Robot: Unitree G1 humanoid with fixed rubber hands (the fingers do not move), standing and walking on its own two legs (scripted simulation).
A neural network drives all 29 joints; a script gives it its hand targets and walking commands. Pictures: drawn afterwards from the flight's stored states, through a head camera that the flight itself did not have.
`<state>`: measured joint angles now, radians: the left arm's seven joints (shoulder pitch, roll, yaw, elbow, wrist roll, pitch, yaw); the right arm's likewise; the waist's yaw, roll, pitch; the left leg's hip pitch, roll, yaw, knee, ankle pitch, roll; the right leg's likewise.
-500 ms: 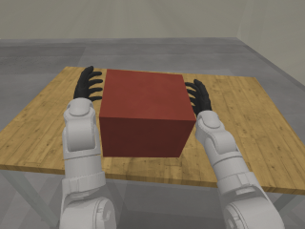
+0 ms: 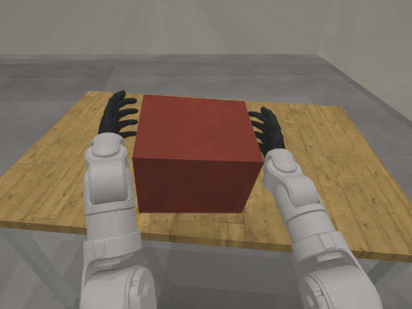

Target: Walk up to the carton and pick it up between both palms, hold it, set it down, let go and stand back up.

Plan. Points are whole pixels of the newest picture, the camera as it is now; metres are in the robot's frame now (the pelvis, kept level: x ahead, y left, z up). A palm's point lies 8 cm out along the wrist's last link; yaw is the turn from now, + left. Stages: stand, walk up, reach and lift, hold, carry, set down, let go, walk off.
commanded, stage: hold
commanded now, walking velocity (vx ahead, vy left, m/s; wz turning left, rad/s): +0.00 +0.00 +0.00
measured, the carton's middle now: (193, 154) +0.37 +0.01 +0.16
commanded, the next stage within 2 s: none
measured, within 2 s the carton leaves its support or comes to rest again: neither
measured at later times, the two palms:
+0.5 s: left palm (111, 137) +0.36 +0.16 +0.22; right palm (270, 149) +0.35 -0.13 +0.18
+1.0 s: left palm (114, 137) +0.36 +0.15 +0.22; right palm (270, 148) +0.36 -0.14 +0.18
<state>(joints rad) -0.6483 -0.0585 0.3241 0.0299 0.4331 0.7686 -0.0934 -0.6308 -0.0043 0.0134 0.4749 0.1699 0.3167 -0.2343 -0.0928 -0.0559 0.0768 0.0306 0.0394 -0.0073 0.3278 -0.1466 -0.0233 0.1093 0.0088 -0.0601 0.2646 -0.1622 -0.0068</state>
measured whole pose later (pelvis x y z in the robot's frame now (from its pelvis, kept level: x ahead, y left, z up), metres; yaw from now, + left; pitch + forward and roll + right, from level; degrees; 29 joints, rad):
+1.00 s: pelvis +0.01 +0.00 +0.00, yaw +0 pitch -12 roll -1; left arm -0.62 -0.06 0.31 0.01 0.43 0.76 -0.08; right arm -0.61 -0.01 0.03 0.47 0.17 0.28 -0.23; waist -0.09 -0.06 0.09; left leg 0.04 0.04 -0.01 0.33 -0.16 -0.02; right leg 0.12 0.01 -0.06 0.26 -0.17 -0.01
